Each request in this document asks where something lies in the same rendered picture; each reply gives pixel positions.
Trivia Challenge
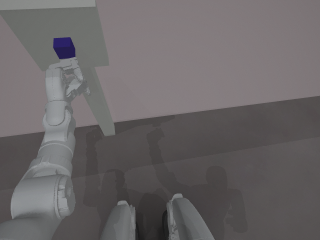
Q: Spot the left robot shin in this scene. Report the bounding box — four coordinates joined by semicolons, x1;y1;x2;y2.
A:
117;200;136;240

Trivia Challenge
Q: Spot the left robot hand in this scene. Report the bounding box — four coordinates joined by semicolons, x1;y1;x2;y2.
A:
45;57;91;105

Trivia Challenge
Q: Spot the right robot shin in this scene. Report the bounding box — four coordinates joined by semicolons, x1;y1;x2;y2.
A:
167;193;183;240

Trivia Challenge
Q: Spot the left robot forearm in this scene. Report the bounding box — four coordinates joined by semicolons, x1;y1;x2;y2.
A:
10;100;76;219

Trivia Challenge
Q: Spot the left robot upper arm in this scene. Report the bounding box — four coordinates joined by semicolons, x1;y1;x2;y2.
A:
0;174;76;240

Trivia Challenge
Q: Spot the panel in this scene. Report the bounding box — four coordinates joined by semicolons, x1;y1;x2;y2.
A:
0;0;116;137

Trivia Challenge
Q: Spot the button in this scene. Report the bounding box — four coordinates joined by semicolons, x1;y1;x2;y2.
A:
53;37;76;59

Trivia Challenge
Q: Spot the robot shin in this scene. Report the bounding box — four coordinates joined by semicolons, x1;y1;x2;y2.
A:
117;200;136;240
167;193;183;240

